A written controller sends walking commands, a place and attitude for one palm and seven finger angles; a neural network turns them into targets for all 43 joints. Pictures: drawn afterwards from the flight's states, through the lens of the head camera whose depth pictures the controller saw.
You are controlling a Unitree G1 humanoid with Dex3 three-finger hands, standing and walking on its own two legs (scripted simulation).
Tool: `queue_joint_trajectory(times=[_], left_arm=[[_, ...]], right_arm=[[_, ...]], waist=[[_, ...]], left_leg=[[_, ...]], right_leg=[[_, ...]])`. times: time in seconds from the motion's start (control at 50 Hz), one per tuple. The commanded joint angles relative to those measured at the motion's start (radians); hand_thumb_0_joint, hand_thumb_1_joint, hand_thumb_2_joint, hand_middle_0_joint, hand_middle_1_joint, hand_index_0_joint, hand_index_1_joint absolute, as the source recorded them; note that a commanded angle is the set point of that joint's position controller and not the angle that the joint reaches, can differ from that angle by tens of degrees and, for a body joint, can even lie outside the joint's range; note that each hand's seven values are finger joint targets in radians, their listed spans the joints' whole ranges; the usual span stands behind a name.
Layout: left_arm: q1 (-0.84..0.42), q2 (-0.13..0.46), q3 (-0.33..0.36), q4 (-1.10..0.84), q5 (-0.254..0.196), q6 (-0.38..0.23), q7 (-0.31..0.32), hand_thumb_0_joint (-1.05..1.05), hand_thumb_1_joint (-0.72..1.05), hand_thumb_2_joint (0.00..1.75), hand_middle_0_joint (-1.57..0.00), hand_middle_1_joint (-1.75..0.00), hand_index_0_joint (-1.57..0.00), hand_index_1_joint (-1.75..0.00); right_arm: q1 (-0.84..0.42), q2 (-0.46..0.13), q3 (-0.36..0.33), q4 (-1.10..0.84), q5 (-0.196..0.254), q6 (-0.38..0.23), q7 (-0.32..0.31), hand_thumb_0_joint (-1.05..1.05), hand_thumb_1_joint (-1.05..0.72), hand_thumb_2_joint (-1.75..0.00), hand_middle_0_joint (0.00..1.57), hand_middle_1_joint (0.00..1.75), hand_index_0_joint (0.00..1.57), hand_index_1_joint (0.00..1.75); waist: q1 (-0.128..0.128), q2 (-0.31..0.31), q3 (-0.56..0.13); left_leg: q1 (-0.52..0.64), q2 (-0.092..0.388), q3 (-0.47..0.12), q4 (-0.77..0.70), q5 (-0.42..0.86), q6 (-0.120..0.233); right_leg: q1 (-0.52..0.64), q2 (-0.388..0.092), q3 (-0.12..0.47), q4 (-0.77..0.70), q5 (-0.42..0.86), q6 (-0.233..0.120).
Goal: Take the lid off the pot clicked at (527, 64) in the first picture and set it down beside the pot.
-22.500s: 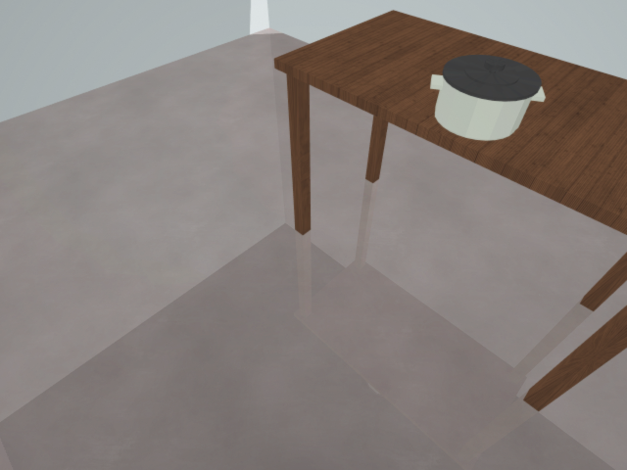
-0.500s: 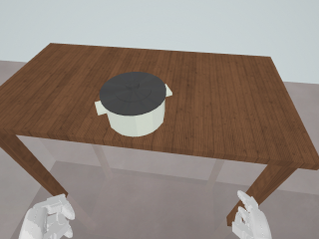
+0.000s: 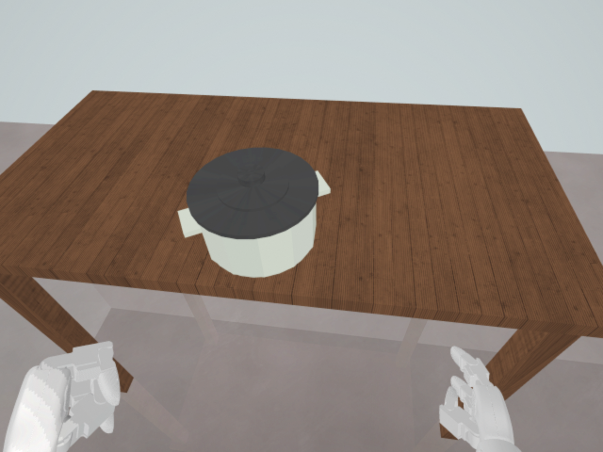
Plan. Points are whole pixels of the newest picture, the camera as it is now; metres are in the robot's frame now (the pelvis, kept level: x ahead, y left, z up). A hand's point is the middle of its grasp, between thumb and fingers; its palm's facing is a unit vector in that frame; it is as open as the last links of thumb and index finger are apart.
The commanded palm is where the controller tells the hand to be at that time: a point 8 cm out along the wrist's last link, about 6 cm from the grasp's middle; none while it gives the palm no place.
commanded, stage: raise the hand higher, near the body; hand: left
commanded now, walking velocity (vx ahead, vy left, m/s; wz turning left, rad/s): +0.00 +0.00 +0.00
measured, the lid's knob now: (251, 175) +0.47 +0.15 +0.12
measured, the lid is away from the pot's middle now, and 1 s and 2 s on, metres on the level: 0.00 0.00 0.00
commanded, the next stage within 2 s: reach forward and open the fingers in 0.34 s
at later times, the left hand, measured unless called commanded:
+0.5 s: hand (90, 347) +0.18 +0.24 +0.13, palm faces +0.31 -0.69 -0.65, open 3.1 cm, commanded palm +0.13 +0.27 +0.17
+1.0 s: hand (66, 332) +0.18 +0.27 +0.14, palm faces -0.24 +0.01 -0.97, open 4.7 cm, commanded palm +0.17 +0.26 +0.21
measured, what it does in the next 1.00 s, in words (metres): stands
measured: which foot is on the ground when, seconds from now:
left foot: down 0.00-1.00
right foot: down 0.00-1.00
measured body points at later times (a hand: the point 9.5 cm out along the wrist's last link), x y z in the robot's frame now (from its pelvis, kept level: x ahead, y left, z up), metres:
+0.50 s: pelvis +0.00 +0.00 +0.00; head +0.00 -0.02 +0.45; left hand +0.15 +0.28 +0.17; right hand +0.19 -0.20 -0.09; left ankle -0.03 +0.13 -0.74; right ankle -0.04 -0.15 -0.74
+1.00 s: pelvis -0.03 -0.01 +0.00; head -0.01 -0.07 +0.45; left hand +0.19 +0.26 +0.20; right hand +0.20 -0.23 -0.10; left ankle -0.03 +0.13 -0.74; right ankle -0.04 -0.15 -0.74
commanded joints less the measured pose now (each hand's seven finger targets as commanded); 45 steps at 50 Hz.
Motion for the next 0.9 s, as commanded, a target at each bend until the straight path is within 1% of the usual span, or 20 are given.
queue_joint_trajectory(times=[0.0,0.12,0.2,0.28,0.34,0.42,0.44,0.46,0.48,0.5,0.52,0.56,0.6,0.64,0.7,0.76,0.78,0.82,0.86,0.88], left_arm=[[0.003,0.137,0.119,-0.291,-0.004,-0.071,0.021,0.00,0.90,0.90,-1.30,-1.50,-1.30,-1.50],[-0.049,0.143,0.133,-0.288,-0.008,-0.063,0.021,0.00,0.90,0.90,-1.30,-1.50,-1.30,-1.50],[-0.092,0.162,0.144,-0.361,-0.010,-0.069,0.027,0.00,0.90,0.90,-1.30,-1.50,-1.30,-1.50],[-0.074,0.172,0.186,-0.295,-0.016,-0.059,0.034,0.00,0.90,0.90,-1.30,-1.50,-1.30,-1.50],[-0.131,0.168,0.177,-0.291,-0.019,-0.069,0.034,0.00,0.90,0.90,-1.30,-1.50,-1.30,-1.50],[-0.170,0.202,0.214,-0.319,-0.023,-0.088,0.044,0.00,0.90,0.90,-1.30,-1.50,-1.30,-1.50],[-0.206,0.459,0.176,-0.373,0.442,0.020,0.079,0.00,0.87,0.92,-1.29,-1.46,-1.29,-1.46],[-0.219,0.340,0.149,-0.433,0.443,0.077,0.094,0.00,0.84,0.93,-1.28,-1.43,-1.28,-1.43],[-0.251,0.345,0.147,-0.421,0.445,0.108,0.100,0.00,0.81,0.95,-1.27,-1.39,-1.27,-1.39],[-0.225,0.392,0.157,-0.404,0.551,0.130,0.098,0.00,0.78,0.97,-1.26,-1.36,-1.26,-1.36],[-0.124,0.406,0.166,-0.332,0.617,0.165,0.087,0.00,0.74,0.99,-1.25,-1.32,-1.25,-1.32],[-0.166,0.472,0.171,-0.318,0.704,0.206,0.056,0.00,0.68,1.04,-1.23,-1.25,-1.23,-1.25],[-0.269,0.521,0.156,-0.322,0.754,0.223,0.007,0.00,0.61,1.09,-1.21,-1.18,-1.21,-1.18],[-0.276,0.550,0.150,-0.240,0.773,0.226,-0.047,0.00,0.55,1.13,-1.19,-1.11,-1.19,-1.11],[-0.356,0.597,0.142,-0.220,0.742,0.201,-0.148,0.00,0.45,1.19,-1.16,-1.00,-1.16,-1.00],[-0.431,0.626,0.133,-0.186,0.703,0.164,-0.233,0.00,0.36,1.26,-1.13,-0.90,-1.13,-0.90],[-0.436,0.638,0.146,-0.178,0.695,0.158,-0.260,0.00,0.33,1.27,-1.12,-0.86,-1.12,-0.86],[-0.499,0.731,0.204,-0.129,0.694,0.130,-0.306,0.00,0.27,1.30,-1.10,-0.79,-1.10,-0.79],[-0.546,0.760,0.224,-0.061,0.696,0.118,-0.348,0.00,0.21,1.32,-1.07,-0.72,-1.07,-0.72],[-0.565,0.780,0.251,-0.087,0.694,0.106,-0.357,0.00,0.18,1.33,-1.06,-0.68,-1.06,-0.68]], right_arm=[[-0.092,-0.075,-0.014,-0.170,-0.003,-0.059,0.002,0.00,-0.90,-0.90,0.20,0.30,0.20,0.30],[-0.095,-0.079,-0.009,-0.176,-0.003,-0.031,0.006,0.00,-0.90,-0.90,0.20,0.30,0.20,0.30],[-0.091,-0.078,0.002,-0.185,-0.006,-0.033,0.011,0.00,-0.90,-0.90,0.20,0.30,0.20,0.30],[-0.096,-0.084,-0.005,-0.170,-0.004,-0.019,0.013,0.00,-0.90,-0.90,0.20,0.30,0.20,0.30],[-0.098,-0.087,-0.003,-0.173,-0.003,-0.010,0.006,0.00,-0.90,-0.90,0.20,0.30,0.20,0.30],[-0.098,-0.086,0.000,-0.163,-0.004,-0.020,0.002,0.00,-0.90,-0.90,0.20,0.30,0.20,0.30],[-0.102,-0.177,0.016,-0.177,-0.036,0.063,0.023,0.00,-0.90,-0.90,0.20,0.30,0.20,0.30],[-0.134,-0.135,0.010,-0.233,-0.026,0.104,0.037,0.00,-0.90,-0.90,0.20,0.30,0.20,0.30],[-0.154,-0.136,0.009,-0.229,-0.016,0.120,0.042,0.00,-0.90,-0.90,0.20,0.30,0.20,0.30],[-0.130,-0.139,0.000,-0.223,-0.018,0.138,0.050,0.00,-0.90,-0.90,0.20,0.30,0.20,0.30],[-0.137,-0.147,-0.006,-0.220,-0.019,0.163,0.058,0.00,-0.90,-0.90,0.20,0.30,0.20,0.30],[-0.160,-0.169,-0.005,-0.234,-0.011,0.213,0.067,0.00,-0.90,-0.90,0.20,0.30,0.20,0.30],[-0.189,-0.177,-0.001,-0.244,0.007,0.231,0.068,0.00,-0.90,-0.90,0.20,0.30,0.20,0.30],[-0.185,-0.182,-0.006,-0.232,0.016,0.230,0.061,0.00,-0.90,-0.90,0.20,0.30,0.20,0.30],[-0.189,-0.185,-0.008,-0.225,0.034,0.213,0.052,0.00,-0.90,-0.90,0.20,0.30,0.20,0.30],[-0.176,-0.186,-0.010,-0.211,0.036,0.187,0.038,0.00,-0.90,-0.90,0.20,0.30,0.20,0.30],[-0.195,-0.183,-0.008,-0.221,0.043,0.174,0.038,0.00,-0.90,-0.90,0.20,0.30,0.20,0.30],[-0.155,-0.193,-0.009,-0.200,0.035,0.177,0.026,0.00,-0.90,-0.90,0.20,0.30,0.20,0.30],[-0.148,-0.194,-0.004,-0.197,0.035,0.179,0.020,0.00,-0.90,-0.90,0.20,0.30,0.20,0.30],[-0.167,-0.192,-0.005,-0.208,0.041,0.172,0.026,0.00,-0.90,-0.90,0.20,0.30,0.20,0.30]], waist=[[-0.003,0.003,-0.112],[-0.011,-0.021,-0.081],[-0.006,0.045,-0.119],[-0.004,-0.024,-0.103],[-0.010,-0.037,-0.073],[-0.005,0.005,-0.093],[0.003,0.070,-0.094],[0.011,0.115,-0.099],[-0.002,0.094,-0.081],[0.021,0.124,-0.112],[0.038,0.116,-0.121],[0.029,0.048,-0.157],[0.009,0.019,-0.197],[0.007,-0.008,-0.217],[-0.009,-0.023,-0.235],[-0.020,-0.044,-0.203],[-0.021,-0.036,-0.202],[-0.017,-0.064,-0.203],[-0.017,-0.090,-0.167],[-0.015,-0.053,-0.185]], left_leg=[[0.084,-0.019,0.025,-0.030,0.469,0.038],[0.071,-0.012,0.019,-0.041,0.445,0.034],[0.087,-0.014,0.013,-0.041,0.441,0.029],[0.078,-0.008,0.014,-0.042,0.427,0.029],[0.064,-0.008,0.020,-0.057,0.375,0.030],[0.076,-0.011,0.021,-0.058,0.336,0.032],[-0.074,-0.022,0.023,-0.039,0.378,0.024],[-0.076,-0.016,0.026,-0.047,0.401,0.020],[-0.087,-0.016,0.027,-0.041,0.375,0.020],[-0.071,-0.008,0.036,-0.042,0.366,0.016],[-0.077,-0.008,0.037,-0.039,0.366,0.016],[-0.078,-0.015,0.035,-0.028,0.349,0.017],[-0.062,-0.020,0.029,-0.022,0.314,0.023],[-0.048,-0.025,0.014,-0.021,0.311,0.034],[-0.037,-0.041,0.010,-0.017,0.314,0.046],[-0.029,-0.055,-0.002,-0.020,0.336,0.055],[-0.009,-0.054,0.000,-0.008,0.338,0.056],[-0.016,-0.061,-0.002,-0.021,0.345,0.060],[-0.025,-0.067,0.001,-0.026,0.333,0.062],[-0.002,-0.064,0.002,-0.016,0.349,0.060]], right_leg=[[0.005,0.044,-0.065,-0.033,0.396,-0.036],[-0.003,0.045,-0.066,-0.043,0.374,-0.037],[0.010,0.043,-0.064,-0.041,0.353,-0.042],[0.006,0.052,-0.065,-0.042,0.350,-0.041],[-0.004,0.045,-0.066,-0.054,0.321,-0.040],[0.001,0.042,-0.060,-0.060,0.290,-0.045],[-0.058,0.055,-0.058,0.009,0.284,-0.043],[-0.057,0.047,-0.085,0.020,0.258,-0.063],[-0.069,0.053,-0.078,0.015,0.242,-0.065],[-0.062,0.057,-0.068,0.022,0.210,-0.073],[-0.053,0.061,-0.063,0.020,0.208,-0.078],[-0.047,0.062,-0.048,0.018,0.221,-0.078],[-0.046,0.058,-0.037,0.003,0.217,-0.070],[-0.045,0.049,-0.034,-0.011,0.241,-0.055],[-0.035,0.046,-0.033,-0.024,0.282,-0.037],[-0.052,0.045,-0.041,-0.043,0.327,-0.020],[-0.055,0.052,-0.036,-0.046,0.340,-0.022],[-0.038,0.045,-0.042,-0.056,0.347,-0.014],[-0.050,0.044,-0.043,-0.071,0.351,-0.009],[-0.034,0.051,-0.035,-0.072,0.374,-0.015]])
